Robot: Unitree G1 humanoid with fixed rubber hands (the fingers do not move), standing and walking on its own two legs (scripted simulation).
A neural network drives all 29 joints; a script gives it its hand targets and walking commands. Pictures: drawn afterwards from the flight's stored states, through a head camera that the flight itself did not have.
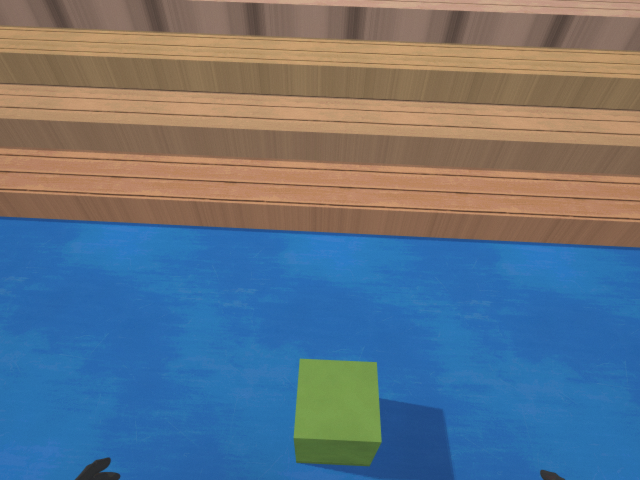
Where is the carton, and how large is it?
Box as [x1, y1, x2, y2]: [294, 359, 381, 465]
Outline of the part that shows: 300,359 294,426 294,446 296,462 369,465 381,442 376,362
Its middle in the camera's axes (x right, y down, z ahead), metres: +0.04 +0.48 +1.09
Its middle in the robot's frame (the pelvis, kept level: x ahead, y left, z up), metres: +0.41 -0.04 -0.66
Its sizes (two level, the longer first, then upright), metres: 0.210 0.200 0.250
